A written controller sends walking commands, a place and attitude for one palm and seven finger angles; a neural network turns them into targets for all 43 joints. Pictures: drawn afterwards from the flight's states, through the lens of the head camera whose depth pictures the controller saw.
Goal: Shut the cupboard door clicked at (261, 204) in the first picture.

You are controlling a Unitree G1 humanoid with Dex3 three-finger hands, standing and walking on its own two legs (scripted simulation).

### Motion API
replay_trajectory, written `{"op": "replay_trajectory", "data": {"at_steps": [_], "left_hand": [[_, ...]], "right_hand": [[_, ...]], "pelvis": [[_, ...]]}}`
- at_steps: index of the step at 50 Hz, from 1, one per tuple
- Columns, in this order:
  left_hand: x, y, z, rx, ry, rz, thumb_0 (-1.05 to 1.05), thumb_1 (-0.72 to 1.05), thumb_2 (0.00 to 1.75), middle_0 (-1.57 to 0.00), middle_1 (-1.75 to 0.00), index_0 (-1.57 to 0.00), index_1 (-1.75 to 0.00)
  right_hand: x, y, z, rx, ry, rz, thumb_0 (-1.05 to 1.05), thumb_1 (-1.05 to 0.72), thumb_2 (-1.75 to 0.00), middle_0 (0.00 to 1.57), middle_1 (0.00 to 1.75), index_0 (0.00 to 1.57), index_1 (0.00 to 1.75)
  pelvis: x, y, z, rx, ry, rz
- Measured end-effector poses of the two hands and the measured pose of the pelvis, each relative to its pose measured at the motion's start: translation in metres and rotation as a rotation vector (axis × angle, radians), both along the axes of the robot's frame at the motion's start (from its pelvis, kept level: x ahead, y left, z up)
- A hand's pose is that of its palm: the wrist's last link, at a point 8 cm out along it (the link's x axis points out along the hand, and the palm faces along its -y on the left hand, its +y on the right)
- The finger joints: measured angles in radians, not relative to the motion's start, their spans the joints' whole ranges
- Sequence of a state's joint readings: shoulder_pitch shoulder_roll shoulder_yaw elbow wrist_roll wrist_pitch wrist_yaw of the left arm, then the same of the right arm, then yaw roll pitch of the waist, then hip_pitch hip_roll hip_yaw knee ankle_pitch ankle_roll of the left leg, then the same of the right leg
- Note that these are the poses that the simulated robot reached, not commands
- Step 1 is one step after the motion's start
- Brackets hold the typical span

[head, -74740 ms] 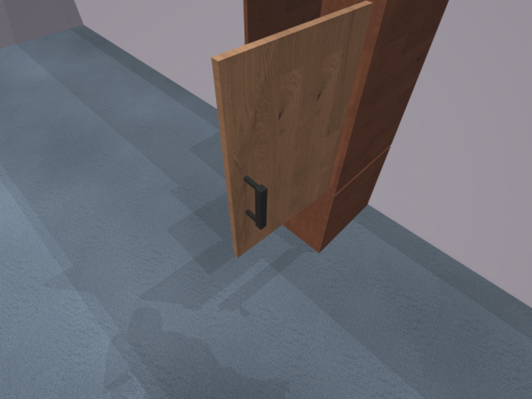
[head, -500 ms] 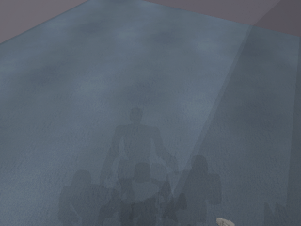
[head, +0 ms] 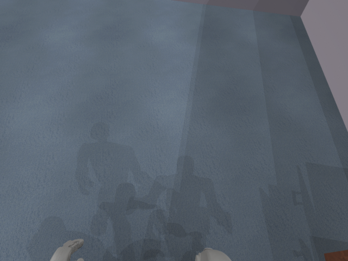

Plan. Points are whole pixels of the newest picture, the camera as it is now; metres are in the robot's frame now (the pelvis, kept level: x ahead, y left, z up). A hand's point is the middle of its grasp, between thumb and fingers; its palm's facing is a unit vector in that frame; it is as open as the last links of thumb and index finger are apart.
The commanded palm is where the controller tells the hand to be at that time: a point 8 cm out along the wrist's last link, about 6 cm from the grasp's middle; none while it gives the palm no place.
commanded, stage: turn to face it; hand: left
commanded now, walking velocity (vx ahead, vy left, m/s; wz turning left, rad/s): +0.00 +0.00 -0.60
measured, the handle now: out of the picture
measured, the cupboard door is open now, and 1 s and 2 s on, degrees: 7 7 7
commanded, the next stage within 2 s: none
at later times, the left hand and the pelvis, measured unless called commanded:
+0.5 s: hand (116, 247) +0.16 +0.16 -0.18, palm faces -0.26 -0.95 -0.18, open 7.4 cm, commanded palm none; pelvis +0.02 +0.00 -0.01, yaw -17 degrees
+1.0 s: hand (147, 218) +0.24 +0.09 -0.16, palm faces -0.56 -0.78 -0.27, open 7.4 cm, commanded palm none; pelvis +0.03 -0.02 -0.01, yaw -35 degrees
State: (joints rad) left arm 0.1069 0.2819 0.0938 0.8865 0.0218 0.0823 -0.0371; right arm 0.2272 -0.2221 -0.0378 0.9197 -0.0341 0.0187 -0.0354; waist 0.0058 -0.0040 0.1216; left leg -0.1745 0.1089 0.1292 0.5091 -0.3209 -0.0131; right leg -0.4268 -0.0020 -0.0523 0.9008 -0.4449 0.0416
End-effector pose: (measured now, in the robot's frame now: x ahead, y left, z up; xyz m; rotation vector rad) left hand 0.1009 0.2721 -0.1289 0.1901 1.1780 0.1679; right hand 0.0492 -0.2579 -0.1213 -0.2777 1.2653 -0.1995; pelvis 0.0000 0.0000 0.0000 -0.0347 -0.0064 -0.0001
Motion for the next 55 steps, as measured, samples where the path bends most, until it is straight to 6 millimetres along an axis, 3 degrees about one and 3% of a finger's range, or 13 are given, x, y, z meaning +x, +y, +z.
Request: {"op": "replay_trajectory", "data": {"at_steps": [7, 11, 17, 25, 28, 34, 39, 45, 49, 55], "left_hand": [[0.065, -0.034, 0.009, 0.069, -0.107, -0.169, 0.00, 0.91, 0.90, -0.19, -0.29, -0.20, -0.30], [0.065, -0.054, 0.013, 0.069, -0.081, -0.210, 0.00, 0.91, 0.90, -0.20, -0.29, -0.20, -0.30], [0.058, -0.073, 0.007, 0.019, -0.010, -0.259, 0.00, 0.91, 0.90, -0.20, -0.29, -0.20, -0.30], [0.068, -0.060, -0.022, -0.046, 0.048, -0.293, 0.01, 0.90, 0.90, -0.20, -0.30, -0.20, -0.30], [0.079, -0.054, -0.025, -0.046, 0.070, -0.322, 0.01, 0.91, 0.90, -0.20, -0.29, -0.20, -0.30], [0.107, -0.056, -0.012, -0.036, 0.069, -0.396, 0.01, 0.91, 0.90, -0.20, -0.29, -0.20, -0.30], [0.136, -0.082, -0.005, -0.012, 0.042, -0.497, 0.01, 0.91, 0.90, -0.19, -0.29, -0.20, -0.30], [0.160, -0.126, -0.003, 0.028, -0.045, -0.609, 0.01, 0.91, 0.90, -0.20, -0.29, -0.20, -0.30], [0.158, -0.141, 0.002, 0.035, -0.022, -0.646, 0.00, 0.91, 0.90, -0.20, -0.29, -0.20, -0.30], [0.165, -0.152, -0.004, 0.007, 0.022, -0.701, 0.01, 0.91, 0.90, -0.20, -0.29, -0.20, -0.30]], "right_hand": [[-0.033, -0.030, -0.033, 0.052, 0.030, -0.132, 0.00, -0.91, -0.90, 0.20, 0.30, 0.20, 0.30], [-0.032, -0.040, -0.031, 0.051, 0.018, -0.184, 0.01, -0.91, -0.90, 0.20, 0.30, 0.20, 0.30], [-0.017, -0.037, -0.015, 0.055, -0.066, -0.219, 0.01, -0.91, -0.90, 0.20, 0.30, 0.20, 0.30], [-0.006, -0.015, -0.004, -0.002, -0.138, -0.269, 0.00, -0.91, -0.90, 0.20, 0.30, 0.20, 0.30], [-0.016, -0.004, 0.003, -0.015, -0.123, -0.284, 0.00, -0.91, -0.90, 0.20, 0.30, 0.20, 0.30], [-0.048, 0.008, 0.009, -0.005, -0.064, -0.365, 0.00, -0.91, -0.90, 0.20, 0.30, 0.20, 0.30], [-0.081, 0.004, -0.001, 0.019, -0.034, -0.467, 0.00, -0.90, -0.90, 0.20, 0.30, 0.20, 0.30], [-0.120, -0.016, -0.031, 0.041, -0.001, -0.588, 0.00, -0.91, -0.90, 0.20, 0.30, 0.20, 0.30], [-0.122, -0.024, -0.024, 0.028, -0.010, -0.635, 0.01, -0.91, -0.90, 0.20, 0.30, 0.20, 0.30], [-0.105, -0.025, -0.008, 0.004, -0.083, -0.671, 0.01, -0.91, -0.90, 0.20, 0.30, 0.20, 0.30]], "pelvis": [[0.006, -0.023, -0.018, 0.019, 0.002, -0.092], [0.005, -0.026, -0.012, 0.027, -0.003, -0.135], [0.010, -0.023, -0.004, 0.047, 0.006, -0.201], [0.025, 0.000, -0.013, 0.026, 0.033, -0.297], [0.027, 0.005, -0.010, 0.026, 0.026, -0.341], [0.031, 0.005, 0.001, -0.004, 0.024, -0.417], [0.031, -0.004, -0.001, -0.005, 0.022, -0.490], [0.028, -0.022, -0.019, 0.013, 0.010, -0.558], [0.031, -0.024, -0.011, 0.025, 0.010, -0.604], [0.043, -0.023, -0.006, 0.042, 0.018, -0.669]]}}
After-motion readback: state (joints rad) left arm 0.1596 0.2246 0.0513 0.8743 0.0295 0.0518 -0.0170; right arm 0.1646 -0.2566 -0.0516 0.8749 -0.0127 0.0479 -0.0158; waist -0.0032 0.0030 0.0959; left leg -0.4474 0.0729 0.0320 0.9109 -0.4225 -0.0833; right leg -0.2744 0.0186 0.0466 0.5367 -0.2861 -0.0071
